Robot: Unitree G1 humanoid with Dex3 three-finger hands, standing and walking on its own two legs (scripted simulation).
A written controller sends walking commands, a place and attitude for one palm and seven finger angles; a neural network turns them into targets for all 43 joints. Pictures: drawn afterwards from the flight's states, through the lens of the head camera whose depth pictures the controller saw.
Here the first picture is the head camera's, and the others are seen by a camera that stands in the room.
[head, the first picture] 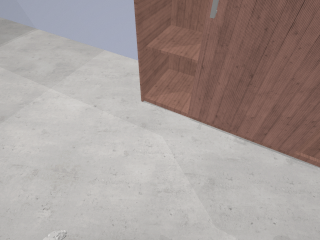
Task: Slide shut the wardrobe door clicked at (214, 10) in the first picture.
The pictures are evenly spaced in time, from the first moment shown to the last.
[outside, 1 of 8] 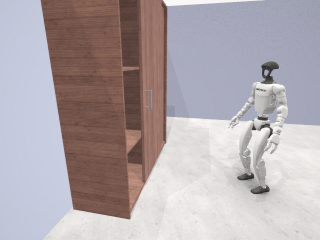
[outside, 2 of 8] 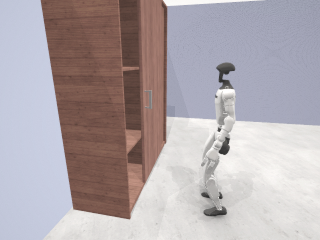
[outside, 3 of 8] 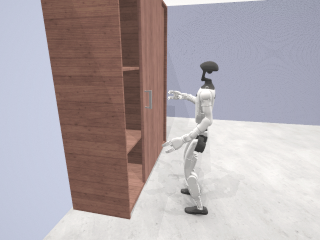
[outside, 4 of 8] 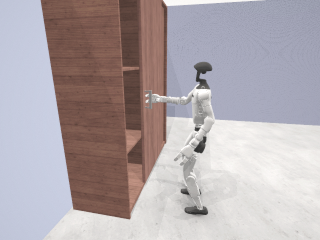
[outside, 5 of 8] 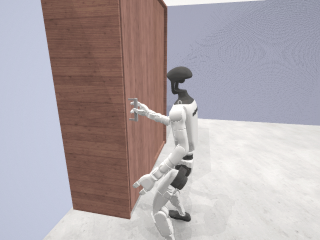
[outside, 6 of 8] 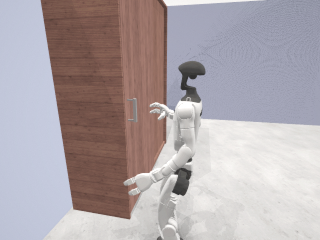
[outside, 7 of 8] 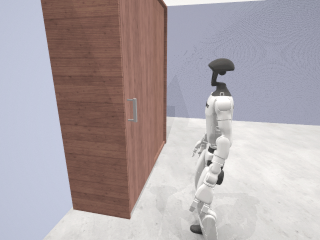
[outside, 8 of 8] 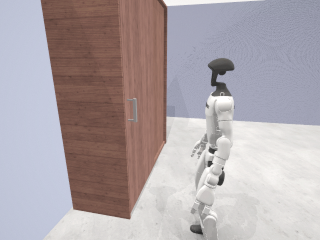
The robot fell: no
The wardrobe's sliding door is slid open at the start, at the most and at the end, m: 0.44 0.44 0.00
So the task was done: yes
